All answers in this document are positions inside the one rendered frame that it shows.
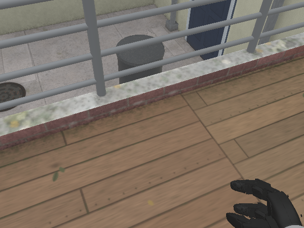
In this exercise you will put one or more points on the robot right hand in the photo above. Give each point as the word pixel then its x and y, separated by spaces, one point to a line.
pixel 278 213

